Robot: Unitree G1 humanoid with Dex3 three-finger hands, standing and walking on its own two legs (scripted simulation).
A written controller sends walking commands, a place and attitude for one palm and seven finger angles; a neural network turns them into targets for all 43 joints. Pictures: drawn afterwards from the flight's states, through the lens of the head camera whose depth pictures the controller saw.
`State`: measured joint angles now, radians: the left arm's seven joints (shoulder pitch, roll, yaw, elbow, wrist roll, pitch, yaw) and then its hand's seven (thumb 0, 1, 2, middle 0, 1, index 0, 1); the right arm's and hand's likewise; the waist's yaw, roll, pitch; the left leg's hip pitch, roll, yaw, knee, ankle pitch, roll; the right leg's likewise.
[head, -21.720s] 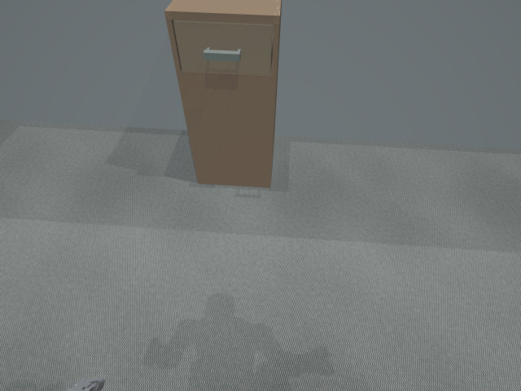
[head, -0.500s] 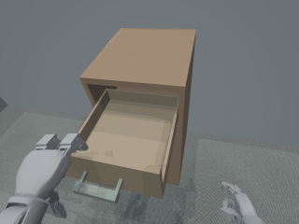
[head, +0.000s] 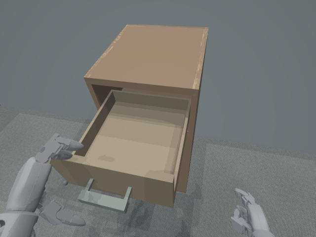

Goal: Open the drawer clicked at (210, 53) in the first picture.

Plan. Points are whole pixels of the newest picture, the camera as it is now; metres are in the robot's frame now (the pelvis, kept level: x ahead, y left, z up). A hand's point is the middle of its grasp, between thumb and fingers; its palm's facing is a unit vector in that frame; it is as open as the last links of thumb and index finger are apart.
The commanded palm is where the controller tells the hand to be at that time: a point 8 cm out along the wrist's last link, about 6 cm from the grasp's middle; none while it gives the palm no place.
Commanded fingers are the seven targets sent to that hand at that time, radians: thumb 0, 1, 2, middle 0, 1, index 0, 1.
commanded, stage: draw the hand back to the body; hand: left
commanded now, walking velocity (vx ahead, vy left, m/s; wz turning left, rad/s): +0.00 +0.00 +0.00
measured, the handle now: (106, 193) +0.23 +0.18 -0.03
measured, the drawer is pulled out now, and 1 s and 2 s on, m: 0.29 0.29 0.29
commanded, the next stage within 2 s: step back with the hand held close in 0.90 s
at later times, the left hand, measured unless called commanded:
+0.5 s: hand (50, 169) +0.19 +0.22 +0.16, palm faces +0.35 -0.84 -0.41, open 10.4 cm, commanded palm +0.14 +0.27 +0.18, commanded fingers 0.00 0.58 0.76 -0.22 -0.50 -0.22 -0.50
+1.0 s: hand (45, 174) +0.18 +0.22 +0.17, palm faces +0.39 -0.82 -0.42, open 7.5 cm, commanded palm +0.13 +0.27 +0.18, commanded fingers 0.00 0.90 0.90 -0.20 -0.30 -0.20 -0.30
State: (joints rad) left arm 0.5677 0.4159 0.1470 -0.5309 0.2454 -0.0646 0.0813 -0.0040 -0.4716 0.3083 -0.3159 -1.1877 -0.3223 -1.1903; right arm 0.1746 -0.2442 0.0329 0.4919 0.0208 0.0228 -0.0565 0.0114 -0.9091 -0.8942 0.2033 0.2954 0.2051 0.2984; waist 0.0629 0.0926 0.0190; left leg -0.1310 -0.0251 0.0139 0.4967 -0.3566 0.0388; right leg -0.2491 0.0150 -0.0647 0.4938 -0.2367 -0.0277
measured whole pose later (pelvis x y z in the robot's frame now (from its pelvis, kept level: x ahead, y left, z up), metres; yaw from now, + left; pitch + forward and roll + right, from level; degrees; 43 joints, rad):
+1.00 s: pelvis +0.01 -0.01 +0.01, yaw +1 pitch -2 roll -1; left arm 0.55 0.33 0.28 -0.52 -0.05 -0.12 0.11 0.01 0.87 0.89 -0.21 -0.31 -0.21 -0.32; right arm 0.17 -0.20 0.03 0.63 0.01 -0.12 -0.08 0.01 -0.91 -0.89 0.20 0.30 0.21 0.30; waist 0.06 0.07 0.02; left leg -0.06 -0.01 -0.01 0.42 -0.32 0.02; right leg -0.16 0.02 -0.09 0.42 -0.21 -0.04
